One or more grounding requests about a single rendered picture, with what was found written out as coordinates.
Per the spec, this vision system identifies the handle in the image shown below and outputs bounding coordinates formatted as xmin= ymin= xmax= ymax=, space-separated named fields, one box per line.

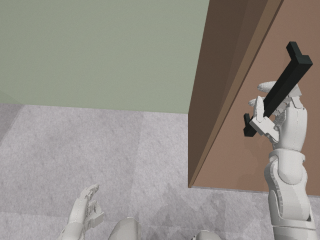
xmin=243 ymin=41 xmax=313 ymax=137

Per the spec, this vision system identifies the robot left thigh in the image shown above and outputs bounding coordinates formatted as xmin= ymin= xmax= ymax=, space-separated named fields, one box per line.
xmin=108 ymin=218 xmax=142 ymax=240

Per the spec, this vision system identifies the robot left hand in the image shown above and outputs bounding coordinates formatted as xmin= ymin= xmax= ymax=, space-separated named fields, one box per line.
xmin=67 ymin=184 xmax=104 ymax=231

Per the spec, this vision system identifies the left robot forearm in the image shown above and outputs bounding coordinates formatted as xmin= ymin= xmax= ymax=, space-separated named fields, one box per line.
xmin=56 ymin=222 xmax=86 ymax=240

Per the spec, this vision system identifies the robot right hand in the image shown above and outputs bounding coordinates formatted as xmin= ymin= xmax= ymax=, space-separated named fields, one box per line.
xmin=248 ymin=81 xmax=308 ymax=152

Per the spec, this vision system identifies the right robot forearm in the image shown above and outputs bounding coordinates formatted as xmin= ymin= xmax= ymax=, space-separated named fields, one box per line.
xmin=264 ymin=148 xmax=318 ymax=240

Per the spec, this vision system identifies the wardrobe door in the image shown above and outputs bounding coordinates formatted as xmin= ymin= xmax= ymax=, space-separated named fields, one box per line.
xmin=192 ymin=0 xmax=320 ymax=196

